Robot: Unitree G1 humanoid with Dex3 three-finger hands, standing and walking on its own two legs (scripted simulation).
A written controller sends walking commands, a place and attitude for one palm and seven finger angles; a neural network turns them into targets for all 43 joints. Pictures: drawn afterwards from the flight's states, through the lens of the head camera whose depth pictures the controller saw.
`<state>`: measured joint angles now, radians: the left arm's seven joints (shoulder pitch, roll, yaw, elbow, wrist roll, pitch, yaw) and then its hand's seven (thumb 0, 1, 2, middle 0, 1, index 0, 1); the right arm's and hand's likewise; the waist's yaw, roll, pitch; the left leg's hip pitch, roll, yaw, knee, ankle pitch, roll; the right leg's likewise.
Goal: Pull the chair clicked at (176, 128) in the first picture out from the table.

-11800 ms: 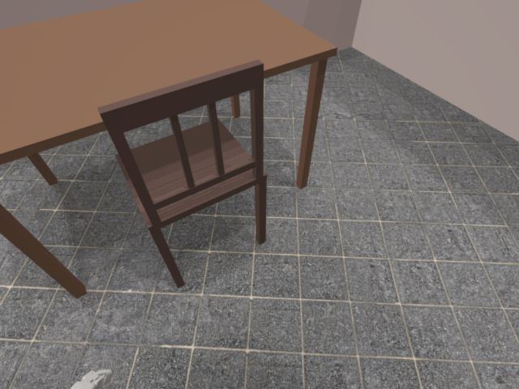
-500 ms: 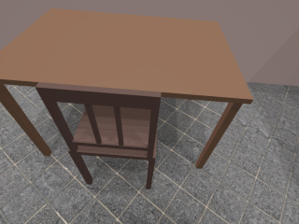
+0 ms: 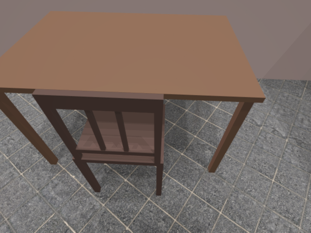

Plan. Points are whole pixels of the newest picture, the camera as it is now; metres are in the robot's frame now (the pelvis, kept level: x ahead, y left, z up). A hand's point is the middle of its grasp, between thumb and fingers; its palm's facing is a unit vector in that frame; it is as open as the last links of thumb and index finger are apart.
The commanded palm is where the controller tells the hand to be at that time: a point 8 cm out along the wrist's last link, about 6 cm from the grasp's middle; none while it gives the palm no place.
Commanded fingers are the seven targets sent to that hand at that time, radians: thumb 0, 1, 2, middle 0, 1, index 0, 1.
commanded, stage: come to a stop and stand still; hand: left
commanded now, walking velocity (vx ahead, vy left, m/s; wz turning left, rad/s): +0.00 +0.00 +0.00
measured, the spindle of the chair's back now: (96, 131) +0.47 +0.26 -0.11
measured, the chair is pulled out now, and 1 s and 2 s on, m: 0.00 0.00 0.00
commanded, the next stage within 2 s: look again from close up in 0.38 s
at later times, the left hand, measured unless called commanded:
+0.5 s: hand out of the picture +0.01 +0.17 -0.17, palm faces +0.00 -0.98 -0.21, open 7.3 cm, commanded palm none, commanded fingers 0.00 0.90 0.90 -0.20 -0.30 -0.20 -0.30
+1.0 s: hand out of the picture +0.03 +0.18 -0.17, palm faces +0.00 -0.97 -0.24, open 7.3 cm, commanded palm none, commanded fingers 0.00 0.90 0.90 -0.20 -0.30 -0.20 -0.30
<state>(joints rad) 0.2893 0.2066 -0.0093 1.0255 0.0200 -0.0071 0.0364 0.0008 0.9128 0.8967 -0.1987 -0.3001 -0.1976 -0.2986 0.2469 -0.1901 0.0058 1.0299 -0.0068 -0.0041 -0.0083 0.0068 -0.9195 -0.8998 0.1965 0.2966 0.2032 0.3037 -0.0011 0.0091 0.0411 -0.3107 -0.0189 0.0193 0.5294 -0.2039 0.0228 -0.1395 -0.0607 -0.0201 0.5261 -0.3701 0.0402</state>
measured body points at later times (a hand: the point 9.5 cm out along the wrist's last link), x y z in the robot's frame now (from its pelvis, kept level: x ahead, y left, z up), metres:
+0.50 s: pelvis +0.02 -0.01 +0.00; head +0.03 -0.01 +0.45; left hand +0.02 +0.22 -0.16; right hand +0.07 -0.25 -0.15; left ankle +0.05 +0.11 -0.73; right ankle -0.06 -0.14 -0.73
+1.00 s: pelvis +0.02 -0.02 +0.01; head +0.04 -0.02 +0.46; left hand +0.03 +0.23 -0.15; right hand +0.06 -0.26 -0.15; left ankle +0.05 +0.11 -0.73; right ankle -0.05 -0.14 -0.73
